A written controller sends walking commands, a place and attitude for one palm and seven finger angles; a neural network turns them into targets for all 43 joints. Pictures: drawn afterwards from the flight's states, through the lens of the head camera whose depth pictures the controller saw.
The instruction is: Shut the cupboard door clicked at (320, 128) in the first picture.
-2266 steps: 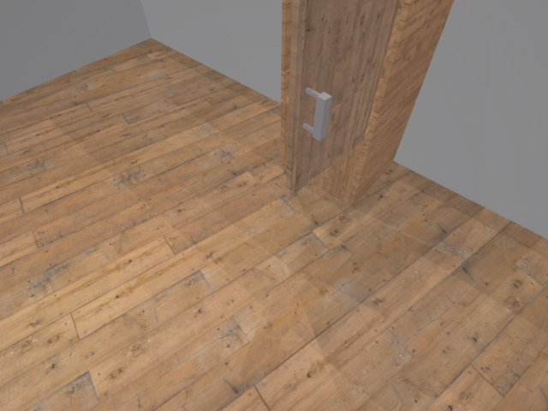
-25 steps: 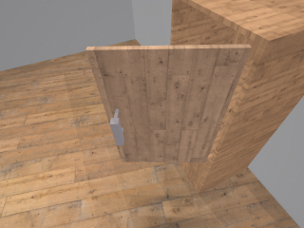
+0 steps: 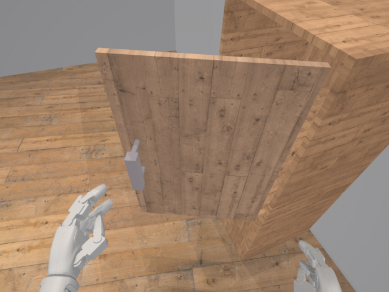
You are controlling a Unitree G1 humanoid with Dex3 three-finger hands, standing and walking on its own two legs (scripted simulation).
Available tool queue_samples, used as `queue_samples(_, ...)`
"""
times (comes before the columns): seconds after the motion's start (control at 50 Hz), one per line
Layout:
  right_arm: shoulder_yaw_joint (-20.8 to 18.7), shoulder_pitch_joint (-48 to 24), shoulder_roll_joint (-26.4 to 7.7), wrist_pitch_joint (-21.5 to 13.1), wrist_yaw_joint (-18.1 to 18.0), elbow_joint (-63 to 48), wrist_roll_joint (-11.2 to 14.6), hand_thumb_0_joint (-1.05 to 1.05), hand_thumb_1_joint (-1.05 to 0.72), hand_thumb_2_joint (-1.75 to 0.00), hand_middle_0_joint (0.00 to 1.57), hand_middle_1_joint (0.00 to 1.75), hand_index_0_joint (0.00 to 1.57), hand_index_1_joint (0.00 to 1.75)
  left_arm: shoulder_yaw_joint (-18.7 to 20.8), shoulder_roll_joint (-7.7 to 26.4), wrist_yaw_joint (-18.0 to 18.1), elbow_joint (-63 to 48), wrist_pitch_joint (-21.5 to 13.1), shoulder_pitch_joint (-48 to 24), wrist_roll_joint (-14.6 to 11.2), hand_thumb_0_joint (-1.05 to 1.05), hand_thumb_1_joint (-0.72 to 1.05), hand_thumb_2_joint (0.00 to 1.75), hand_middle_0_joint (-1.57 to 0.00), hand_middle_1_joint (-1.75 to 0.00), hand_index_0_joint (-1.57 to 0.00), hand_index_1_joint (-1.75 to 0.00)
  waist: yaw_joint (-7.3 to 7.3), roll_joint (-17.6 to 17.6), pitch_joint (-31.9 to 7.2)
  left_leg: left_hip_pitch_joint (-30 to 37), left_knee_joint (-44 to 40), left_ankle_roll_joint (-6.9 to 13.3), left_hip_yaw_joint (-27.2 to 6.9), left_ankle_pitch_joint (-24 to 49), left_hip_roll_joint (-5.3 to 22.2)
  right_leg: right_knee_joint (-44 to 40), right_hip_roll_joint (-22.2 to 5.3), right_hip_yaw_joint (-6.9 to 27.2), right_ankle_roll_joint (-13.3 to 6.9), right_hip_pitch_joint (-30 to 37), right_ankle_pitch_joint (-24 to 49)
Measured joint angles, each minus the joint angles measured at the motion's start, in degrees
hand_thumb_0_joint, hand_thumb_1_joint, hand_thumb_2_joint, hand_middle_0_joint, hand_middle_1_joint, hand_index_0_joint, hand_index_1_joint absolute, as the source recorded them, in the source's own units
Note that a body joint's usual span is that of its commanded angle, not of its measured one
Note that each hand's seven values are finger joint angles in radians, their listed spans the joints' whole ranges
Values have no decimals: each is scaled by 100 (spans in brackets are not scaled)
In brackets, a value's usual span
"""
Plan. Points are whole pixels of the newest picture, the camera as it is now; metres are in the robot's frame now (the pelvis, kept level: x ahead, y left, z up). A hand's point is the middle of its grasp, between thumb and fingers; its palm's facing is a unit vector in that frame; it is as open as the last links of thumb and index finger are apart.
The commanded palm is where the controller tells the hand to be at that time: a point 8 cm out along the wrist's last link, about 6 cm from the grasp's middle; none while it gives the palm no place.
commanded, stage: raise the hand and make a fist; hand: left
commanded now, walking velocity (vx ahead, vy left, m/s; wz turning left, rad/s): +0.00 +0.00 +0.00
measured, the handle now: (137, 165) +0.41 +0.15 +0.01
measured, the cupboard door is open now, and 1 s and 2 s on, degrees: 64 64 64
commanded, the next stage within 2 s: bring the fist close to the handle in 1.64 s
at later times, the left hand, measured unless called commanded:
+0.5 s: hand (97, 284) +0.16 +0.19 -0.02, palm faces -0.11 -0.99 +0.02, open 4.4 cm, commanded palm +0.12 +0.25 -0.01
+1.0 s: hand (67, 277) +0.16 +0.23 +0.00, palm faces +0.01 -1.00 -0.04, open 3.1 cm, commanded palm +0.14 +0.28 +0.00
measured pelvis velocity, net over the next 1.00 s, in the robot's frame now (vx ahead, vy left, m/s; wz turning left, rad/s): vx -0.04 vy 0.04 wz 0.03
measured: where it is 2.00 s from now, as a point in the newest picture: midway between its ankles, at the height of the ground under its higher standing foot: outside the picture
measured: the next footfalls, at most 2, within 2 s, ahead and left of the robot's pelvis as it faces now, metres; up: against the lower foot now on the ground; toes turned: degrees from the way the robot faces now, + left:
none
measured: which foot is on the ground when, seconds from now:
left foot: down 0.00-1.00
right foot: down 0.00-1.00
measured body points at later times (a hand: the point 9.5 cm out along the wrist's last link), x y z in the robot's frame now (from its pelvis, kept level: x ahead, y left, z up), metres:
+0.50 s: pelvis -0.06 +0.01 -0.06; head +0.01 +0.01 +0.38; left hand +0.16 +0.24 -0.02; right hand +0.11 -0.19 -0.15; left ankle -0.04 +0.11 -0.70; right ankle +0.01 -0.09 -0.70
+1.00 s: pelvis -0.04 +0.04 -0.05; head +0.00 +0.06 +0.39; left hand +0.16 +0.29 +0.01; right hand +0.17 -0.18 -0.10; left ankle -0.04 +0.11 -0.70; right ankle +0.01 -0.09 -0.70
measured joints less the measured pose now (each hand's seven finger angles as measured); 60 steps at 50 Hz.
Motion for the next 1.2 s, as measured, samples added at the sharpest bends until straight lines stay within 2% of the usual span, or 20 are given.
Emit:
queue_samples(0.04, -60, -224, -43, 42, 76, -371, -2, 2, -90, -90, 20, 30, 19, 30, 81, 89, -640, 120, -503, 286, -32, 0, 92, 90, -32, -44, -33, -44, 64, -185, 43, -418, 478, -44, -24, -147, 15, 413, 35, -15, -54, -397, -144)
queue_samples(0.1, -164, -442, -238, 68, 67, -872, 4, 1, -90, -90, 20, 30, 19, 30, 148, 226, -1174, 267, -641, 800, -91, 0, 91, 90, -38, -49, -38, -49, 197, -247, 66, -1081, 1136, 0, -128, -496, 45, 1014, 64, -156, -97, -1037, -357)
queue_samples(0.14, -231, -547, -357, 26, 16, -1083, -19, 1, -90, -90, 20, 30, 19, 30, 219, 282, -1221, 224, -661, 1054, -217, 0, 91, 90, -41, -53, -42, -53, 321, -224, 83, -1583, 1652, 1, -212, -646, 43, 1410, 54, -273, -121, -1463, -493)
queue_samples(0.2, -217, -665, -436, -50, -62, -1146, -79, 1, -90, -90, 19, 30, 19, 30, 308, 284, -1080, -282, -849, 1236, -451, 1, 91, 90, -47, -59, -47, -59, 511, -99, 78, -2209, 2344, -12, -366, -877, 46, 1919, 45, -469, -152, -1982, -650)
queue_samples(0.28, 66, -799, -289, -22, -135, -928, -81, 1, -90, -90, 19, 30, 19, 30, 169, 304, -1090, -1137, -1113, 736, -591, 2, 91, 90, -54, -67, -54, -67, 656, 156, 80, -2723, 2990, -18, -517, -1041, 52, 2363, 41, -661, -166, -2381, -745)
queue_samples(0.32, 266, -783, -106, 71, -163, -874, -26, 1, -90, -90, 19, 30, 19, 30, 17, 353, -1216, -1336, -909, 266, -556, 2, 91, 90, -57, -71, -58, -71, 632, 269, 98, -2861, 3142, 2, -529, -1047, 65, 2455, 52, -686, -153, -2496, -717)
queue_samples(0.34, 356, -737, 8, 140, -168, -872, 18, 1, -90, -90, 20, 30, 20, 30, -58, 396, -1283, -1367, -676, 43, -504, 2, 91, 90, -59, -73, -60, -73, 599, 308, 111, -2894, 3163, 0, -513, -1027, 75, 2462, 60, -673, -140, -2529, -685)
queue_samples(0.4, 566, -435, 337, 428, -158, -944, 159, 2, -90, -90, 20, 30, 20, 30, -214, 553, -1381, -1341, 398, -312, -321, 1, 91, 90, -64, -79, -65, -79, 426, 367, 146, -2820, 2986, 90, -395, -895, 100, 2306, 84, -554, -90, -2492, -531)
queue_samples(0.44, 640, -135, 470, 616, -153, -1012, 210, 2, -90, -90, 20, 30, 20, 30, -203, 608, -1270, -1336, 1096, -216, -291, 1, 91, 90, -68, -83, -69, -83, 289, 375, 125, -2667, 2736, 82, -288, -783, 105, 2104, 91, -433, -48, -2380, -415)
queue_samples(0.48, 643, 168, 507, 711, -172, -1050, 224, 2, -90, -90, 20, 30, 20, 30, -94, 575, -979, -1398, 1470, 59, -349, 1, 91, 90, -72, -87, -73, -87, 183, 383, 93, -2487, 2477, 110, -198, -674, 107, 1884, 97, -328, -1, -2231, -310)
queue_samples(0.52, 591, 430, 457, 703, -211, -1034, 196, 2, -90, -90, 20, 30, 20, 30, 69, 514, -609, -1477, 1438, 348, -408, 1, 90, 90, -75, -91, -76, -91, 147, 381, 59, -2356, 2292, 140, -146, -595, 108, 1712, 101, -265, 31, -2112, -228)
queue_samples(0.58, 482, 703, 253, 591, -232, -968, 128, 2, -90, -90, 20, 30, 20, 30, 277, 484, -182, -1532, 883, 628, -385, 2, 90, 90, -81, -97, -82, -97, 149, 366, -25, -2368, 2235, 182, -154, -548, 68, 1642, 62, -268, 65, -2099, -194)
queue_samples(0.64, 411, 755, -50, 451, -238, -903, 92, 2, -90, -90, 20, 30, 20, 30, 241, 515, -160, -1475, 304, 621, -341, 1, 91, 90, -86, -103, -87, -103, 161, 376, -35, -2529, 2404, 226, -209, -581, 2, 1769, -7, -332, 96, -2208, -246)
queue_samples(0.68, 373, 681, -216, 367, -256, -874, 114, 2, -90, -90, 20, 30, 20, 30, 77, 535, -346, -1369, 130, 514, -324, 1, 91, 90, -90, -107, -90, -107, 159, 378, -18, -2634, 2529, 254, -227, -616, -29, 1867, -39, -357, 123, -2288, -282)
queue_samples(0.74, 330, 487, -325, 287, -300, -915, 165, 2, -90, -90, 20, 30, 20, 30, -207, 582, -626, -1249, 255, 338, -246, 1, 91, 90, -95, -113, -96, -113, 135, 343, 33, -2682, 2615, 292, -208, -647, -36, 1927, -46, -345, 156, -2326, -292)
queue_samples(0.8, 315, 314, -264, 282, -331, -1059, 175, 2, -90, -90, 20, 30, 20, 30, -310, 660, -642, -1348, 535, 290, -169, 1, 91, 90, -101, -119, -102, -119, 103, 278, 59, -2575, 2553, 314, -174, -648, -17, 1857, -25, -306, 178, -2229, -272)
queue_samples(0.86, 340, 228, -137, 338, -320, -1240, 151, 2, -90, -90, 20, 30, 20, 30, -183, 690, -380, -1612, 676, 364, -213, 2, 90, 90, -107, -125, -107, -125, 106, 261, 45, -2373, 2408, 311, -181, -639, -4, 1694, -8, -301, 189, -2018, -252)
queue_samples(0.94, 453, 207, -30, 444, -242, -1403, 116, 2, -90, -90, 20, 30, 20, 30, 34, 629, -116, -1750, 667, 420, -255, 2, 90, 90, -114, -133, -115, -133, 179, 304, -71, -2188, 2240, 322, -236, -629, -16, 1494, -18, -339, 206, -1799, -251)
queue_samples(1.08, 638, 137, -21, 494, -170, -1479, 97, 2, -90, -90, 20, 30, 20, 30, -253, 649, -469, -1428, 909, 231, -52, 1, 91, 90, -124, -144, -125, -144, 276, 391, -37, -2167, 2225, 338, -296, -686, -33, 1441, -31, -393, 226, -1744, -310)
queue_samples(1.2, 619, 237, 53, 549, -199, -1369, 77, 2, -90, -90, 20, 30, 20, 30, 2, 723, -502, -1646, 860, 179, -234, 2, 90, 90, -128, -148, -129, -148, 283, 350, 27, -2073, 2147, 306, -291, -726, 5, 1382, 9, -380, 199, -1672, -346)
